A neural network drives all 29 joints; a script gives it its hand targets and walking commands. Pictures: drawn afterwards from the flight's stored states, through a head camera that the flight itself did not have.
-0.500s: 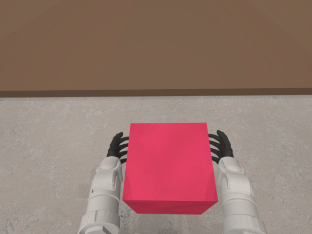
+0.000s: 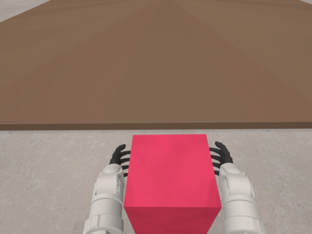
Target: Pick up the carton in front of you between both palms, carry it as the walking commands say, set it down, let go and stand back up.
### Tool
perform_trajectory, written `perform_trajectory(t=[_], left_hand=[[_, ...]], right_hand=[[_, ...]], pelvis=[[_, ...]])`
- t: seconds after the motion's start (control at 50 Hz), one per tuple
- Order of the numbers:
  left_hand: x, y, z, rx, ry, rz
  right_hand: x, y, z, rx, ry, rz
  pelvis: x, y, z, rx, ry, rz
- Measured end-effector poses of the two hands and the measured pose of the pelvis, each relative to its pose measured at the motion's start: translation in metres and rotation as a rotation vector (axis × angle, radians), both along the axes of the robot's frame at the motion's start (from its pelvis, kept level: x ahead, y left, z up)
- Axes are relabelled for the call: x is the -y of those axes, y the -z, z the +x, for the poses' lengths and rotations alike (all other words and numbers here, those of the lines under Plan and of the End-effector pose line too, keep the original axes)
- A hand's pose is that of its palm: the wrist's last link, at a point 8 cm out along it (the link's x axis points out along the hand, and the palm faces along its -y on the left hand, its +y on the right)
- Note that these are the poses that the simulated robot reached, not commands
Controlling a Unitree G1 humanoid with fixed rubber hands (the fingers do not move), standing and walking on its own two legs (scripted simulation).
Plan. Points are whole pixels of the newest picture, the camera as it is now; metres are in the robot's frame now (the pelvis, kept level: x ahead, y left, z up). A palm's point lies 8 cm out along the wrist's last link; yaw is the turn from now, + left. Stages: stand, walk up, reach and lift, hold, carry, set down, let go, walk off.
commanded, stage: reach and lift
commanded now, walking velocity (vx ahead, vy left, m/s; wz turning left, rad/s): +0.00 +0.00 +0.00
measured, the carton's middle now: (169, 187) +0.30 -0.01 -0.05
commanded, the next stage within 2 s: hold in 0.74 s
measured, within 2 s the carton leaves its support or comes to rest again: neither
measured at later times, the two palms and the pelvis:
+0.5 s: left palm (114, 166) +0.31 +0.15 +0.04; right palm (223, 162) +0.32 -0.15 +0.05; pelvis +0.01 +0.00 +0.00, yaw +0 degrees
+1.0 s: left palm (113, 166) +0.30 +0.14 +0.06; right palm (227, 161) +0.30 -0.15 +0.07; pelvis +0.01 -0.01 +0.01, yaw +0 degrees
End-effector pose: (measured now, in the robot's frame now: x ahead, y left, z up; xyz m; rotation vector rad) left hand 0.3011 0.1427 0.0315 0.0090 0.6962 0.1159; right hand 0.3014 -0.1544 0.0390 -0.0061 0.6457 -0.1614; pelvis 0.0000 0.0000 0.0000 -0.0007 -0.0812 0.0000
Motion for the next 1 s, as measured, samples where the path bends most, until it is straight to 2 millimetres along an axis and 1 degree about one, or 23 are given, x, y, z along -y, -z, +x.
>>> perform_trajectory(t=[0.1, 0.22, 0.4, 0.52, 0.62, 0.72, 0.78, 0.92, 1.0], left_hand=[[0.0, 0.007, -0.002, -0.011, 0.0, -0.005], [-0.001, -0.001, 0.005, 0.028, -0.011, -0.01], [-0.003, -0.004, 0.01, 0.012, -0.012, -0.001], [-0.004, -0.004, 0.008, -0.001, -0.01, 0.016], [-0.001, -0.012, 0.009, 0.026, 0.002, 0.025], [0.004, -0.013, 0.009, 0.015, 0.009, 0.016], [0.006, -0.018, 0.009, 0.022, 0.016, 0.026], [0.001, -0.026, -0.001, 0.035, 0.004, 0.03], [-0.001, -0.026, -0.005, 0.031, -0.005, 0.012]], right_hand=[[-0.001, 0.005, -0.001, -0.013, -0.005, -0.014], [-0.001, -0.003, 0.008, 0.027, -0.001, 0.003], [-0.003, -0.006, 0.014, 0.009, -0.014, -0.006], [-0.004, -0.006, 0.016, -0.004, -0.036, -0.022], [-0.001, -0.014, 0.015, 0.023, -0.032, -0.018], [0.003, -0.015, 0.011, 0.011, -0.021, -0.024], [0.006, -0.016, 0.009, 0.017, -0.012, -0.011], [0.001, -0.025, 0.003, 0.03, -0.033, -0.019], [-0.001, -0.03, 0.001, 0.026, -0.034, -0.027]], pelvis=[[0.0, 0.001, -0.004, 0.0, -0.002, -0.001], [0.0, 0.001, -0.004, 0.0, 0.002, 0.001], [0.001, -0.003, 0.008, 0.004, -0.005, 0.002], [0.003, -0.005, 0.014, 0.004, -0.007, 0.002], [0.003, -0.006, 0.017, 0.006, -0.01, 0.003], [0.005, -0.006, 0.017, 0.019, -0.005, 0.005], [0.005, -0.006, 0.016, 0.022, 0.003, 0.005], [0.006, -0.007, 0.014, 0.045, 0.002, 0.004], [0.005, -0.006, 0.01, 0.059, -0.005, 0.002]])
